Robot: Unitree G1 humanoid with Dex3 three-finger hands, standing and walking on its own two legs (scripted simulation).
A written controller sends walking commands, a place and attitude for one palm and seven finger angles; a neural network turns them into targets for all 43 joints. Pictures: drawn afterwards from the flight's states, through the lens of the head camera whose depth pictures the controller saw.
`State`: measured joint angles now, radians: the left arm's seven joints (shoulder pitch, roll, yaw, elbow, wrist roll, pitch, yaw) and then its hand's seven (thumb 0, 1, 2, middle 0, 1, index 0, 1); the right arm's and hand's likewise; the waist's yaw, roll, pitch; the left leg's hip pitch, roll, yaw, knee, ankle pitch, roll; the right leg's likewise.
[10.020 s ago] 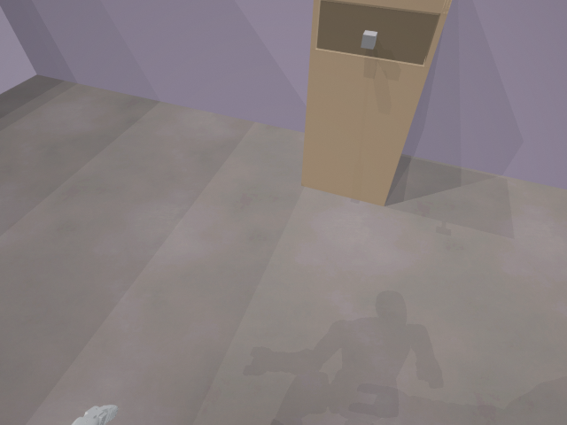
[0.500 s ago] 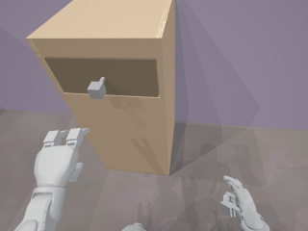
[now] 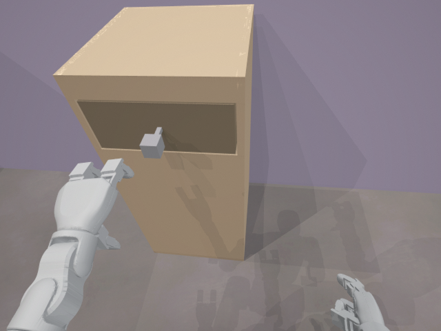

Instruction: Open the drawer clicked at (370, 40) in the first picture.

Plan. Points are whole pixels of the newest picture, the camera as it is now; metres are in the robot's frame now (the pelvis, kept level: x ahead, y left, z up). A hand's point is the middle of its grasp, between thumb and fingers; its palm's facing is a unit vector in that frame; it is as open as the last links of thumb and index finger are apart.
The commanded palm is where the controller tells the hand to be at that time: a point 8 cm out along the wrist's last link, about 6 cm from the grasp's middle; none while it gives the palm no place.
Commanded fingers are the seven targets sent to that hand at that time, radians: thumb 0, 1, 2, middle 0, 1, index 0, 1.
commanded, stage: raise the hand with hooked fingers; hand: left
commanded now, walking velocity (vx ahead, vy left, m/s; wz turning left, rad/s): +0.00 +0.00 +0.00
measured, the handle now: (155, 140) +0.52 +0.24 +0.04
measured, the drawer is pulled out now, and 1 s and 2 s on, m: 0.00 0.00 0.00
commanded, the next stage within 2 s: move the hooked fingers above the handle in 0.72 s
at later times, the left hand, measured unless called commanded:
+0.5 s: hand (93, 182) +0.30 +0.25 +0.15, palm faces +0.03 -0.08 -1.00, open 13.8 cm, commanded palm +0.27 +0.25 +0.21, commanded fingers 0.00 -0.50 0.30 -0.30 -1.20 -0.30 -1.20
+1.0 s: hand (102, 184) +0.30 +0.24 +0.13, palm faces +0.02 -0.08 -1.00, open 13.8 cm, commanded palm +0.29 +0.24 +0.20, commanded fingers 0.00 -0.50 0.30 -0.30 -1.20 -0.30 -1.20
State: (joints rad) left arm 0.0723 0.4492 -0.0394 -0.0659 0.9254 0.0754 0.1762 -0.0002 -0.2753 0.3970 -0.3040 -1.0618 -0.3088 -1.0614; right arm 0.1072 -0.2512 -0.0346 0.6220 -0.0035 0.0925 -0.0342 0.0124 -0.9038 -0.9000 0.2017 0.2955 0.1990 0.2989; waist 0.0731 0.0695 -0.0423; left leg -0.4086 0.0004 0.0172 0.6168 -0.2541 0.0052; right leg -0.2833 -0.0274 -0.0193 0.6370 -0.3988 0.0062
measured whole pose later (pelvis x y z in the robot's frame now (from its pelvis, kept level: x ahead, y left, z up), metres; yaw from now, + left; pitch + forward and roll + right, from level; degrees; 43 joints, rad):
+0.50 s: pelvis -0.01 +0.01 +0.01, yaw +0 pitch -1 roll +0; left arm -0.15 0.55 -0.02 -0.04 0.85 0.06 -0.12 0.00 -0.49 0.30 -0.32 -1.20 -0.32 -1.20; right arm 0.12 -0.25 0.02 0.62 0.02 0.14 -0.01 0.01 -0.90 -0.90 0.21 0.30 0.20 0.30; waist 0.08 0.09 0.01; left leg -0.28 -0.01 0.01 0.46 -0.16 0.02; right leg -0.15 -0.04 -0.03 0.47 -0.30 0.02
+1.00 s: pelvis +0.00 -0.01 +0.01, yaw +1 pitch +0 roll +0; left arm -0.16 0.56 -0.01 0.07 0.84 -0.01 -0.08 0.00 -0.49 0.30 -0.32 -1.20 -0.32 -1.20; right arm 0.10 -0.27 0.01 0.64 0.02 0.12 -0.03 0.01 -0.90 -0.90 0.20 0.30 0.20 0.30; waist 0.07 0.09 0.00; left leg -0.29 0.01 -0.01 0.46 -0.17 -0.01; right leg -0.16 -0.01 -0.05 0.48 -0.32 -0.01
